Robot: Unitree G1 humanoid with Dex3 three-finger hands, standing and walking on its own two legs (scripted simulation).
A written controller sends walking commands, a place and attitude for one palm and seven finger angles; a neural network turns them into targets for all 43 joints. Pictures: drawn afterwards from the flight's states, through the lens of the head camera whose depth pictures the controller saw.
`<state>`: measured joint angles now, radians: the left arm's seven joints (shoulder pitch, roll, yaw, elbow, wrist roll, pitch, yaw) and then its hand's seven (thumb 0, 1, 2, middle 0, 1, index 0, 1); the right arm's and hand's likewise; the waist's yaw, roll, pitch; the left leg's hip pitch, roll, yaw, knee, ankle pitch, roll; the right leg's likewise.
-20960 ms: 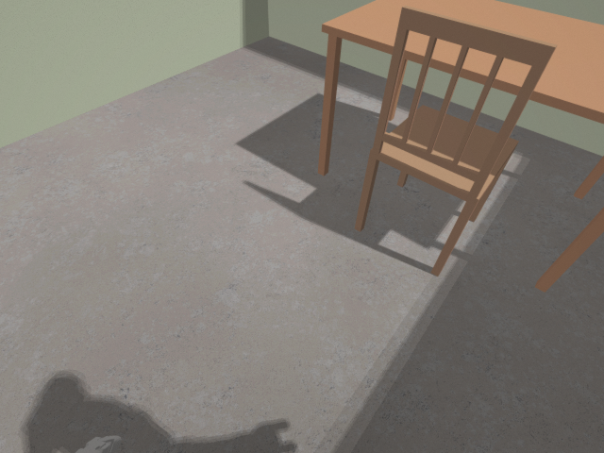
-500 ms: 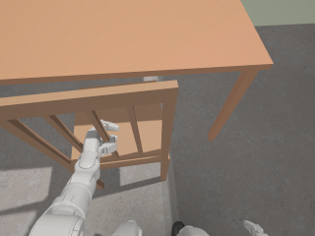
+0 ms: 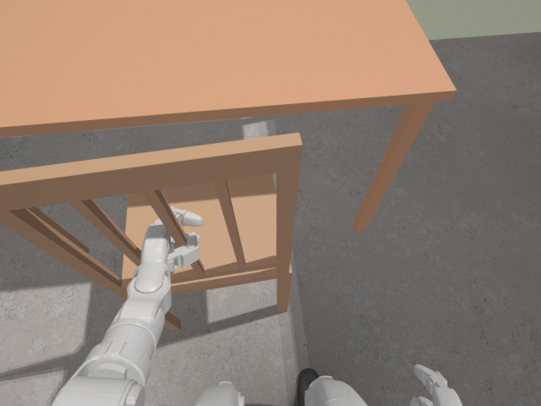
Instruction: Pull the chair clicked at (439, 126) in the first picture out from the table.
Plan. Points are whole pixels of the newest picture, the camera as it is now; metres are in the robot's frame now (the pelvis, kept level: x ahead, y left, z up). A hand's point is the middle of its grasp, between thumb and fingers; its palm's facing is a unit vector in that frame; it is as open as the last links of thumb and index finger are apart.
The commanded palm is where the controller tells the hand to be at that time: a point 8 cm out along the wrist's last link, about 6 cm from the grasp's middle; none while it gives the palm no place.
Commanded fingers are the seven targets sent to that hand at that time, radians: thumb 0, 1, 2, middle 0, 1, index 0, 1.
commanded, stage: step backward, pulling the chair out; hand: left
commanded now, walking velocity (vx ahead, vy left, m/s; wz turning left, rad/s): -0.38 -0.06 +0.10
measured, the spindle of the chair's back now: (181, 239) +0.38 +0.15 -0.07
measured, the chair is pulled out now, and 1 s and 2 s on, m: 0.09 0.26 0.49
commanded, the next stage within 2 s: none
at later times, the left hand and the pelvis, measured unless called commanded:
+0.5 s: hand (200, 289) +0.29 +0.11 -0.06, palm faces +0.07 -0.98 -0.19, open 4.9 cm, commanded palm +0.26 +0.16 -0.06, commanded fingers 0.00 0.90 0.90 -0.50 -1.45 -0.50 -1.45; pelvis -0.07 -0.03 +0.01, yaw +2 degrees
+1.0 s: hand (206, 363) +0.18 +0.09 -0.05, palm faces +0.07 -0.98 -0.20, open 4.9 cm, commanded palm +0.17 +0.15 -0.05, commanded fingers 0.00 0.90 0.90 -0.50 -1.45 -0.50 -1.45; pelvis -0.17 -0.05 +0.00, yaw +1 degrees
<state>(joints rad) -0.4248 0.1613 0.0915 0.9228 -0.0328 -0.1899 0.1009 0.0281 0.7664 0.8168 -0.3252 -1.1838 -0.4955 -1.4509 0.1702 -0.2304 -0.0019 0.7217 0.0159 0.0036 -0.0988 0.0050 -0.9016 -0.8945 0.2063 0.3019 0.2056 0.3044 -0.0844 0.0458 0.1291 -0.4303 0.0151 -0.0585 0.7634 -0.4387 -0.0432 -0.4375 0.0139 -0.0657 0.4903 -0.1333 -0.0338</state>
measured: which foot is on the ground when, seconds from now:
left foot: up 0.00-0.04, down 0.06-0.38, up 0.40-0.56, down 0.58-0.92, up 0.94-1.00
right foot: down 0.00-0.12, up 0.14-0.28, down 0.30-0.72, up 0.74-0.84, down 0.86-1.00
